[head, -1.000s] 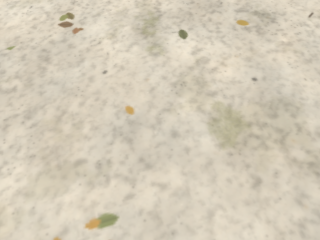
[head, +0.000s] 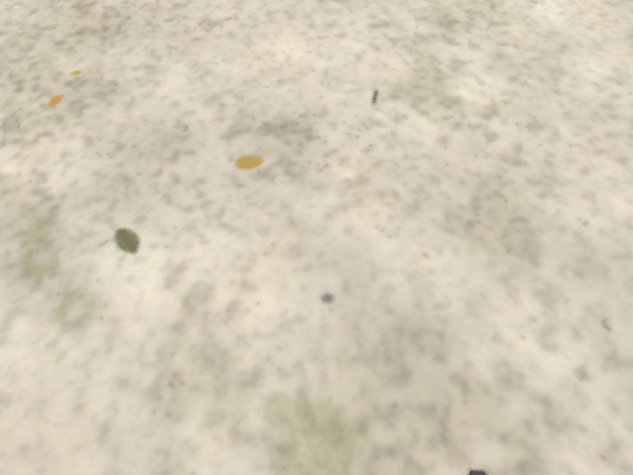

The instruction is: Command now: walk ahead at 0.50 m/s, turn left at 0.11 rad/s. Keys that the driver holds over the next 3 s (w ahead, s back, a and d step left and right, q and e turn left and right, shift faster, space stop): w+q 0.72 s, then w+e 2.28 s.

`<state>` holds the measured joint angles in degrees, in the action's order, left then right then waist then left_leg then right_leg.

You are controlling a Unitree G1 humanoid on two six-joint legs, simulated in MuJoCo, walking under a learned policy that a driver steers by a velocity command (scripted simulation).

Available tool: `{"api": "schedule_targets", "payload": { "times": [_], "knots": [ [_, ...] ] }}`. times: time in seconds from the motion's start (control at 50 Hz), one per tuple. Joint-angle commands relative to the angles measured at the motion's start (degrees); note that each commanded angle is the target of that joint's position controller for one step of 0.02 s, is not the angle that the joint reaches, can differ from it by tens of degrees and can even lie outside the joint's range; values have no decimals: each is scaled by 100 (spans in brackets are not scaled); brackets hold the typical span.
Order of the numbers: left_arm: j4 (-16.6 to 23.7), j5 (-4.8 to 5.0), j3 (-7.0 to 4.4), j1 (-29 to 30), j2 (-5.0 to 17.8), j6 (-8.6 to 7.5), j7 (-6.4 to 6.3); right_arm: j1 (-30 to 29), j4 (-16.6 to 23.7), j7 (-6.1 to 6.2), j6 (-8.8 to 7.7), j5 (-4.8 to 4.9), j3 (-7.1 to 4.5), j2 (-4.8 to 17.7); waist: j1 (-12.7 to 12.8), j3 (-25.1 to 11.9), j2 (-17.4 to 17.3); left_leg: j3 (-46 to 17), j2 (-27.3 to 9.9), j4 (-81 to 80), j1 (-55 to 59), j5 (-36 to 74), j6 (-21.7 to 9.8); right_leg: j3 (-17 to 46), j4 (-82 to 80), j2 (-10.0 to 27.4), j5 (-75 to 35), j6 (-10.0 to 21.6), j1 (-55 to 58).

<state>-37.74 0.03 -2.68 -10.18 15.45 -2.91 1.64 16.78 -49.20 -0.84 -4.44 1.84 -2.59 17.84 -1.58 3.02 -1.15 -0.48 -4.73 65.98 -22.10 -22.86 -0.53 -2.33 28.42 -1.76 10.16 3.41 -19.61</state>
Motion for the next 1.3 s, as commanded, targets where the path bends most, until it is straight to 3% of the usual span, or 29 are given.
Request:
{"api": "schedule_targets", "payload": {
  "times": [0.02, 0.08, 0.18, 0.3, 0.36, 0.4, 0.42, 0.44, 0.46, 0.48, 0.5, 0.52, 0.54, 0.6, 0.7, 0.78, 0.84, 0.86, 0.88, 0.9, 0.92, 0.94, 0.96, 0.98, 1.0, 1.08, 1.16, 1.24, 1.3],
  "knots": [
    [120, -65, -217, -313, 595, -196, -22, 71, 331, 3, 13, 4, -145, 509, 150, -607, 641, -412, -428, 58, -1227, 700, 37, 1505, -1707, 1554, -865, 1010, 1380],
    [-87, -99, -255, -267, 655, -341, -59, -100, 371, 51, 174, -11, -132, 325, 72, -231, 481, -565, -377, -372, -1495, 1251, 185, 840, -2088, 1541, -1197, 987, 1052],
    [-322, -97, -272, -351, 764, -359, -160, -798, 573, -53, 109, -67, -86, 181, 289, 49, 384, -359, -168, -2070, -1548, 2846, 162, -149, -2252, 1323, -1449, 678, 1227],
    [-697, 41, -358, -839, 983, -148, -236, -1660, 1080, -274, 90, -80, -17, 114, 582, 288, 270, 92, 0, -3056, -1917, 2425, -172, -542, -1819, 1717, -2277, 531, 2472],
    [-677, 65, -420, -702, 1210, 15, -327, -1281, 1187, -334, 137, -76, -146, 363, 226, -203, 585, 597, 495, -3031, -1099, 1490, -495, -770, -683, 1737, -4975, 318, 2825],
    [-618, 79, -392, -565, 1219, 88, -394, 220, 886, -236, 177, -54, -442, 881, -625, -1025, 464, 560, 880, -3432, 1105, 1636, -881, -970, 1482, 1416, -5129, 14, 2022],
    [-462, -53, -261, -816, 842, 12, -394, 877, 788, -96, 247, -41, -616, 1439, -686, -1612, -487, -1295, -212, -3546, 2950, 1577, -1396, -1007, 3433, 944, -2517, -285, 269],
    [-266, -93, -62, -1100, 302, -191, -280, 560, 972, -106, 191, -22, -593, 1621, -164, -2276, -1400, -4574, -1404, -4466, 4389, 826, -2506, 54, 5224, -339, 2256, -571, -1784],
    [-196, 91, -169, -537, 840, -405, -158, 613, 1017, -124, 149, -55, -463, 1154, -563, -2309, -681, -4454, -1349, -4837, 4439, 446, -2259, 995, 5403, 35, 2122, -400, -2393],
    [-48, 241, -168, -133, 905, -512, -111, 442, 1019, -111, 105, -77, -403, 906, -514, -1530, -383, -3562, -1145, -4877, 3751, 636, -1997, 895, 5075, 284, 1678, -265, -2568],
    [-41, 154, -149, -24, 805, -560, -147, 92, 1051, -112, 76, -75, -373, 809, -218, -938, 170, -2926, -877, -4920, 2826, 1224, -1797, 821, 4437, 535, 1299, -242, -2409],
    [-86, 3, -204, -8, 884, -531, -192, -201, 1124, -90, 59, -97, -311, 588, -35, -707, 160, -2474, -685, -4991, 2214, 1865, -1685, 794, 3936, 702, 1070, -281, -2059],
    [-99, -41, -226, -121, 884, -462, -187, -346, 1226, -63, 61, -161, -278, 540, 129, -609, 5, -2299, -568, -5112, 1770, 2283, -1693, 808, 3774, 761, 919, -340, -1725],
    [-72, -102, -187, -183, 683, -293, -205, -338, 1249, 20, 48, -135, -322, 678, 251, -485, -49, -1826, -389, -5296, 1069, 3016, -1734, 622, 3020, 741, 611, -632, -1479],
    [188, -63, -52, 889, 407, -304, -162, 7, 1135, 162, 145, -66, -381, 850, -158, -320, -304, -1325, 110, -5184, 548, 2330, -1253, 463, 816, 324, -1307, -823, -922],
    [212, 28, -76, 1135, 565, -401, -23, 395, 920, 168, 164, -68, -327, 706, -340, -340, -450, -1623, -282, -4895, 1252, 1816, -1141, 552, 157, 339, -1668, -633, -856],
    [215, 32, -132, 994, 729, -439, 16, 417, 833, 152, 179, -127, -347, 775, -212, -228, -612, -1791, -649, -4566, 1898, 2527, -1034, 441, 17, 345, -887, -252, -901],
    [128, 22, -184, 671, 816, -448, 3, 328, 838, 148, 190, -126, -340, 767, -6, -332, -616, -1643, -556, -4199, 2003, 3366, -941, 285, -156, 224, -736, -82, -498],
    [-58, -9, -281, 37, 1001, -461, -17, 309, 853, 150, 199, -151, -290, 648, 285, -774, -472, -1332, -266, -3346, 1980, 4163, -806, 305, -175, 219, -858, 145, 379],
    [-167, -59, -352, -817, 1316, -469, -8, 471, 959, 175, 196, -252, -188, 461, 541, -1648, 152, -978, 112, -1792, 1213, 3305, -597, 1429, 10, 1023, -1145, 632, 1929],
    [-369, -16, -488, -1303, 1736, -396, 44, 1150, 1006, 154, 110, -161, -92, 145, 350, -2138, 1846, -394, 988, 174, -943, 239, -67, 4014, -639, 2076, 144, 1604, 3683],
    [-371, 181, -353, -1318, 1233, -374, 93, 812, 1034, 138, 37, -141, -121, 519, 519, -1849, 1474, -763, 806, 673, -1862, -774, -78, 4926, -1231, 2131, 1573, 1541, 3752],
    [-287, 159, -264, -959, 946, -342, 75, 80, 1178, 110, -24, -72, -193, 768, 613, -1002, 882, -772, 528, 734, -2192, -303, -118, 4206, -1298, 1940, 1592, 1271, 3088],
    [-213, 60, -235, -760, 899, -297, 55, -358, 1283, 105, -86, -119, -160, 681, 588, -646, 390, -635, 379, 521, -2103, 34, -131, 3617, -1339, 1684, 1000, 1153, 2474],
    [-202, 38, -213, -628, 840, -264, 39, -551, 1365, 93, -145, -215, -167, 608, 473, -346, 231, -579, 240, 87, -2056, 267, -88, 3229, -1403, 1488, 319, 1142, 2021],
    [-219, 78, -191, -654, 787, -221, -70, -473, 1396, 82, -135, -291, -141, 351, 203, -489, 631, -383, 155, -1127, -1432, 496, 186, 2484, -1573, 1074, -1033, 1161, 1487],
    [-327, 124, -288, -863, 1046, -133, -215, -1228, 1550, 83, -126, -257, -48, 145, 402, -300, 578, -298, 329, -2586, -1076, 1650, 410, 2088, -1632, 853, -1106, 1021, 906],
    [-466, 165, -298, -1240, 1023, -23, -276, -1856, 1671, 13, -202, -172, -55, 180, 610, -272, 605, -355, 594, -3462, -493, 2497, 425, 2191, -1399, 787, -853, 844, 758],
    [-490, 180, -315, -1293, 1009, 42, -302, -1939, 1710, -14, -260, -133, -132, 343, 524, -261, 703, -492, 630, -3851, -187, 2199, 293, 2634, -1052, 908, -609, 722, 1062]
  ]
}}
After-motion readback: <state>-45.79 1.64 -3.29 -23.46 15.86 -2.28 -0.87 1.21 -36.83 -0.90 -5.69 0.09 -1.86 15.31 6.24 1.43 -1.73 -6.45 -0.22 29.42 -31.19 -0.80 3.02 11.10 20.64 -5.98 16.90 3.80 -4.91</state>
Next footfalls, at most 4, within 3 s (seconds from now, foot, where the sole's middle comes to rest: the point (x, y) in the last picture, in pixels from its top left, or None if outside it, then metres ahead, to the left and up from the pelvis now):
0.40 left None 0.38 0.16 -0.77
0.88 right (301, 357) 0.72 0.07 -0.77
1.38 left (187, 295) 0.90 0.35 -0.77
1.88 right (291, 202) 1.19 0.09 -0.77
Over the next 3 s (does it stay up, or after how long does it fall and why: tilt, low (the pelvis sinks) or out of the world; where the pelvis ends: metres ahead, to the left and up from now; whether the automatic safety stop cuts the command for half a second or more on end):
stays up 1.57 -0.03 -0.01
